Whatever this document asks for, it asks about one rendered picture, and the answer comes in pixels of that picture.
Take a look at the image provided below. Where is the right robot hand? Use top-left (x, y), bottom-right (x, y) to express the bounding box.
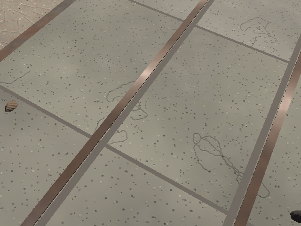
top-left (290, 210), bottom-right (301, 223)

